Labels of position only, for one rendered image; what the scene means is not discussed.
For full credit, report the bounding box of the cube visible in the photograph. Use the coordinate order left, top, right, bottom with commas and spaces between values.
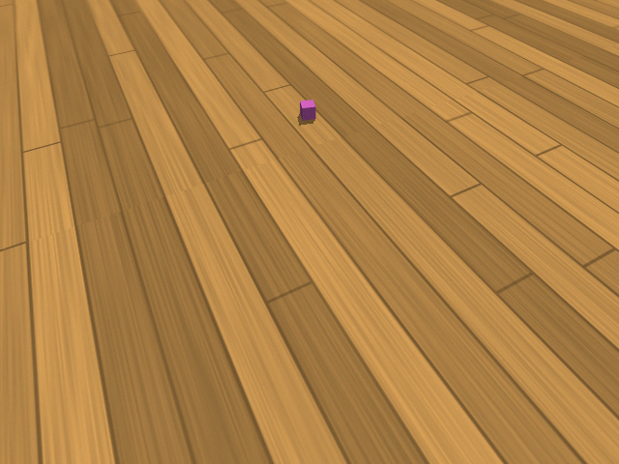
300, 100, 316, 121

